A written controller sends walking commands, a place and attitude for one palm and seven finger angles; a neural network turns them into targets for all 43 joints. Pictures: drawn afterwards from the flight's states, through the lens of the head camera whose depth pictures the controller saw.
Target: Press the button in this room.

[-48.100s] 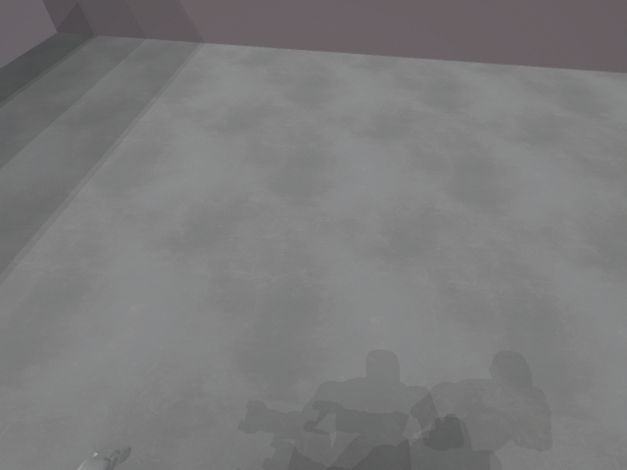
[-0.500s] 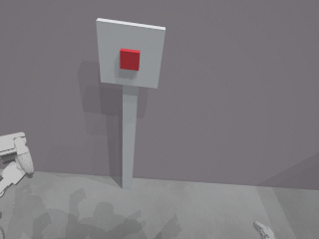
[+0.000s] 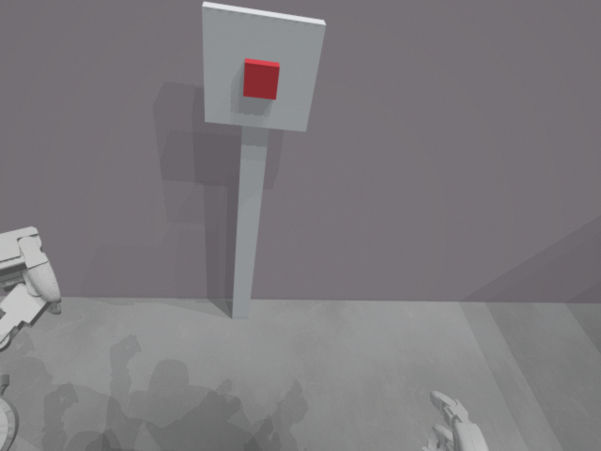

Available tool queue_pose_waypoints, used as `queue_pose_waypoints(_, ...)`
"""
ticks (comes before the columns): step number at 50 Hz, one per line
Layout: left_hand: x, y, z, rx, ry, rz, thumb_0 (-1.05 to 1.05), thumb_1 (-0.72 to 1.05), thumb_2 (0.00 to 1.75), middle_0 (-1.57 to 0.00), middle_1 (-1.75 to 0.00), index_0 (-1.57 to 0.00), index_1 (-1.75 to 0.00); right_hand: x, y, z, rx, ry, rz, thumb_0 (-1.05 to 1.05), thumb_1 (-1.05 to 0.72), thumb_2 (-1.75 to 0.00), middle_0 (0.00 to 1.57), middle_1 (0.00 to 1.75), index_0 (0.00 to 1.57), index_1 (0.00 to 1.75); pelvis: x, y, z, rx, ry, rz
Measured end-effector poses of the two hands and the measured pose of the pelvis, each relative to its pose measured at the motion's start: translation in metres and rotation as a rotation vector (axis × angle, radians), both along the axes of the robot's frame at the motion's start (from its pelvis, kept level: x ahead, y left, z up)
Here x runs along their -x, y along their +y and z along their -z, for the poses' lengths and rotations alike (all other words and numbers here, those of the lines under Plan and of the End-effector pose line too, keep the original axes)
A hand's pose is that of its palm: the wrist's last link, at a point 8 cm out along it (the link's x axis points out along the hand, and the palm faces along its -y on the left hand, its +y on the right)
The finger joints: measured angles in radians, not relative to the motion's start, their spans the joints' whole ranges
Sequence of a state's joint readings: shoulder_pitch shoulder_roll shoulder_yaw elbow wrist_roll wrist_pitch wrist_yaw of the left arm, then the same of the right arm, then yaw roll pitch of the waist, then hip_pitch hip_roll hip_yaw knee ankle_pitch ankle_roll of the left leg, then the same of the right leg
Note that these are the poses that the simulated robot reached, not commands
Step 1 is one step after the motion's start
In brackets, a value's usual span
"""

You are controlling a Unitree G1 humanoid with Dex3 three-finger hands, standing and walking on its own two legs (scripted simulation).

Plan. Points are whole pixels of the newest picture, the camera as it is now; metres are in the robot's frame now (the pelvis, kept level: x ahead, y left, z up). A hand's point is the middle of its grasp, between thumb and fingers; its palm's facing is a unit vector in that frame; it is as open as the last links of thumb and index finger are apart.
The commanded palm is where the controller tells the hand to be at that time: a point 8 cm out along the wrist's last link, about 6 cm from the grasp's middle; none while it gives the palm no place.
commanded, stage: stop stepping back and stand still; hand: left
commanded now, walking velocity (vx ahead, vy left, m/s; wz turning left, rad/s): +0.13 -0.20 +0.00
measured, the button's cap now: (260, 78) +0.71 +0.12 +0.18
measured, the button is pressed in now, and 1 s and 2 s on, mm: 0 0 0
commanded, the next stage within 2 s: let the arm hang, fingers relaxed in 0.72 s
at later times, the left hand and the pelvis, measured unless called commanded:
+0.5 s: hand (18, 355) +0.14 +0.24 +0.19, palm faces +0.43 -0.81 -0.39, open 3.1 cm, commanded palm +0.08 +0.29 +0.20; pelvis -0.04 +0.01 +0.00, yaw +2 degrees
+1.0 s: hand out of the picture +0.10 +0.23 -0.06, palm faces +0.14 -0.90 -0.40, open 3.0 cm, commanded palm none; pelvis -0.06 -0.01 +0.00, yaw +7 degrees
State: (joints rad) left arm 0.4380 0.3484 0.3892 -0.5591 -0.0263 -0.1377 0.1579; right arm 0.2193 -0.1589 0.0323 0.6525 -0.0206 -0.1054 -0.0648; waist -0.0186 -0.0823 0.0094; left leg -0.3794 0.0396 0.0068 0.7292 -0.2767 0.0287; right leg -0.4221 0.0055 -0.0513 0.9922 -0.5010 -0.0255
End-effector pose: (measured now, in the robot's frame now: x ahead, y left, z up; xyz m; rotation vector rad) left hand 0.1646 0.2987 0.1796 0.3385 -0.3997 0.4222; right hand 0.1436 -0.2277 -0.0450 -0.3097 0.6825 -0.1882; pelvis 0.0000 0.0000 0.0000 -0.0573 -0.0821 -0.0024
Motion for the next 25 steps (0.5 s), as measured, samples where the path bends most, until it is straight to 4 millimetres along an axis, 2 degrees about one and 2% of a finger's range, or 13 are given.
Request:
queue_pose_waypoints(2, 0.005, -0.010, -0.007, -0.025, 0.030, 0.071, 0.02, 0.90, 0.90, -1.31, -1.50, -1.31, -1.50, 0.016, 0.007, -0.007, -0.024, 0.010, 0.000, 0.01, -0.90, -0.90, 0.20, 0.30, 0.20, 0.30, 0.007, 0.001, -0.009, 0.000, -0.003, 0.000)
queue_pose_waypoints(6, 0.031, -0.030, -0.035, -0.114, 0.035, 0.187, 0.02, 0.90, 0.90, -1.31, -1.50, -1.31, -1.50, 0.041, 0.016, -0.018, -0.053, 0.049, 0.001, 0.01, -0.90, -0.90, 0.20, 0.30, 0.20, 0.30, 0.014, 0.000, -0.026, 0.019, 0.014, 0.012)
queue_pose_waypoints(10, 0.050, -0.024, -0.052, -0.198, 0.081, 0.127, 0.02, 0.89, 0.90, -1.31, -1.49, -1.31, -1.50, 0.050, 0.015, -0.018, -0.069, 0.092, 0.008, 0.01, -0.89, -0.90, 0.20, 0.30, 0.20, 0.30, 0.019, -0.002, -0.038, 0.036, 0.048, 0.004)
queue_pose_waypoints(12, 0.056, -0.016, -0.052, -0.218, 0.119, 0.051, 0.01, 0.89, 0.90, -1.31, -1.49, -1.31, -1.50, 0.047, 0.012, -0.012, -0.079, 0.095, 0.000, 0.01, -0.89, -0.90, 0.20, 0.30, 0.20, 0.30, 0.024, -0.004, -0.037, 0.025, 0.065, -0.020)
queue_pose_waypoints(15, 0.066, -0.011, -0.039, -0.242, 0.144, -0.023, 0.01, 0.89, 0.90, -1.31, -1.49, -1.31, -1.50, 0.036, 0.001, 0.008, -0.075, 0.070, -0.029, 0.01, -0.89, -0.90, 0.20, 0.30, 0.20, 0.30, 0.039, -0.007, -0.015, -0.049, 0.095, -0.010)
queue_pose_waypoints(17, 0.069, -0.012, -0.033, -0.202, 0.146, -0.025, 0.01, 0.89, 0.90, -1.31, -1.50, -1.31, -1.50, 0.034, -0.005, 0.016, -0.060, 0.084, -0.040, 0.01, -0.89, -0.90, 0.20, 0.30, 0.20, 0.30, 0.046, -0.004, -0.012, -0.031, 0.083, -0.013)
queue_pose_waypoints(21, 0.072, -0.014, -0.026, -0.130, 0.095, -0.014, 0.02, 0.89, 0.90, -1.31, -1.50, -1.31, -1.50, 0.032, -0.008, 0.011, -0.037, 0.050, -0.013, 0.01, -0.90, -0.90, 0.20, 0.30, 0.20, 0.30, 0.040, 0.002, -0.010, -0.044, 0.080, -0.027)
queue_pose_waypoints(25, 0.068, -0.017, -0.025, -0.154, 0.069, 0.007, 0.02, 0.89, 0.90, -1.31, -1.50, -1.31, -1.50, 0.029, -0.003, 0.013, -0.040, -0.009, 0.007, 0.01, -0.90, -0.90, 0.20, 0.30, 0.20, 0.30, 0.044, 0.006, -0.004, -0.068, 0.063, -0.036)
